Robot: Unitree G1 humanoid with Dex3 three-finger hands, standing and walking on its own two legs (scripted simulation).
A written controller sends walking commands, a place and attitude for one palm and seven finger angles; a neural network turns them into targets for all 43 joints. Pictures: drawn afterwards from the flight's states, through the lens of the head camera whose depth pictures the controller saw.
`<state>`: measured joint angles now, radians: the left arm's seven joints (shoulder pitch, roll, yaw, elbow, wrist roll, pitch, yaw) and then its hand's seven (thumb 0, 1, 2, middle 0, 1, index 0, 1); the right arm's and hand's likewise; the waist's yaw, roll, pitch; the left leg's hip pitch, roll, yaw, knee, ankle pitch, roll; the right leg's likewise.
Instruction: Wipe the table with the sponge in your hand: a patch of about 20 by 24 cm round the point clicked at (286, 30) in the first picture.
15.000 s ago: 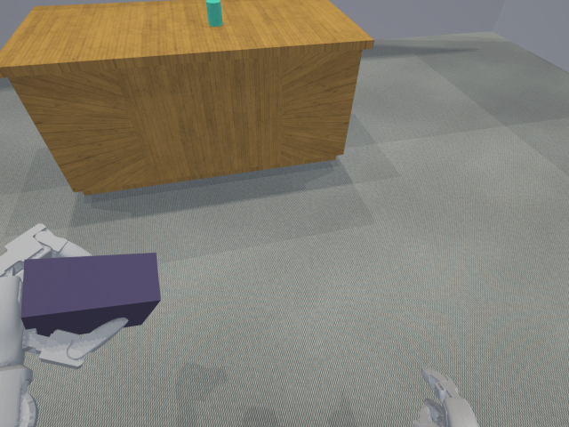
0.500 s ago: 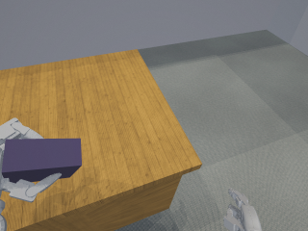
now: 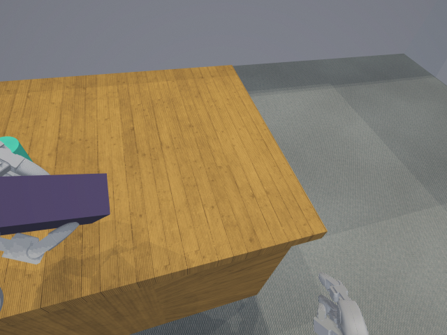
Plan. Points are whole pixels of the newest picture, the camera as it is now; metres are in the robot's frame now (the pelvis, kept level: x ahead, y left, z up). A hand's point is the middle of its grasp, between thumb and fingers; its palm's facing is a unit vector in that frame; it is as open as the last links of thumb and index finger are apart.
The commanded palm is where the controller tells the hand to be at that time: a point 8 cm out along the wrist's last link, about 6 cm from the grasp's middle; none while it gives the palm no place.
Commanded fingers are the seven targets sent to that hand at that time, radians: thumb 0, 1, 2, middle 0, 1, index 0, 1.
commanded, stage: come to a stop and stand still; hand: left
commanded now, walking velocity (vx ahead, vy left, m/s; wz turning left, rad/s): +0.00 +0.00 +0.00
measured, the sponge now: (66, 203) +0.23 +0.25 +0.15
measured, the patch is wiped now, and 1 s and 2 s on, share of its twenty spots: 0.00 0.00 0.00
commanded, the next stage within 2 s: look again from close up in 1.04 s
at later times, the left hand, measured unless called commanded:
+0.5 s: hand (76, 204) +0.23 +0.23 +0.16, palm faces +0.36 -0.84 -0.41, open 9.5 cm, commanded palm +0.17 +0.26 +0.18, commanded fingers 0.00 0.10 1.30 -1.20 -1.60 -1.20 -1.60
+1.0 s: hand (92, 194) +0.25 +0.22 +0.16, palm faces +0.35 -0.85 -0.39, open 9.5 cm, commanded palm +0.19 +0.25 +0.18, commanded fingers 0.00 0.10 1.30 -1.20 -1.60 -1.20 -1.60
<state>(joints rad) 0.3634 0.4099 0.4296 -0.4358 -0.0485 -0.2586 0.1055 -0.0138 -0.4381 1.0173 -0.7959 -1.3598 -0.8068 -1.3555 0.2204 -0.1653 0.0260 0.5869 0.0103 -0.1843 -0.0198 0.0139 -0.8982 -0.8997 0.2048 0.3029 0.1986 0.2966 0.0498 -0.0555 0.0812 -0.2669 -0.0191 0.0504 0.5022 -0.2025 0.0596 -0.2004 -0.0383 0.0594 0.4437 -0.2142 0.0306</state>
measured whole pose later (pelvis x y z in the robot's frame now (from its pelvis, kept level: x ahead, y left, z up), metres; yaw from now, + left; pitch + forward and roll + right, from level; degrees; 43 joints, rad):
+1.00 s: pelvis +0.03 -0.02 +0.01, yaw -1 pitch +0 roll -1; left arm 0.45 0.36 0.35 -0.46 -0.04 -0.19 0.10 -0.01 -0.44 1.02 -0.79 -1.36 -0.80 -1.36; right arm 0.18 -0.19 0.00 0.58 0.01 -0.12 -0.04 0.01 -0.90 -0.90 0.20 0.30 0.20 0.30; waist 0.03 -0.01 0.07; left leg -0.23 0.02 0.05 0.44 -0.21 0.02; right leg -0.16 0.00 0.06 0.36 -0.20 0.04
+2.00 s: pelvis +0.02 -0.06 +0.00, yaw -1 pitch +0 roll -1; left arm 0.46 0.37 0.36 -0.50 -0.07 -0.16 0.08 -0.01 -0.44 1.02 -0.79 -1.36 -0.80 -1.36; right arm 0.19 -0.18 -0.01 0.56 0.01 -0.10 -0.03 0.01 -0.90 -0.90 0.21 0.30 0.20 0.30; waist 0.01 0.00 0.07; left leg -0.28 0.08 0.02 0.49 -0.21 -0.04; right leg -0.22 0.06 0.04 0.43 -0.21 -0.02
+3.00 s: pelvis +0.02 -0.02 +0.00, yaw +0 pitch -1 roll -1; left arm 0.36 0.34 0.37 -0.45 -0.05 -0.23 0.10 -0.01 -0.44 1.03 -0.79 -1.37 -0.80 -1.37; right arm 0.19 -0.17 0.02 0.59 0.01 -0.18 -0.01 0.01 -0.90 -0.90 0.20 0.30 0.20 0.30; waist 0.04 -0.05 0.08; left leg -0.25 0.00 0.04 0.49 -0.22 0.03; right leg -0.20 -0.01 0.05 0.44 -0.23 0.04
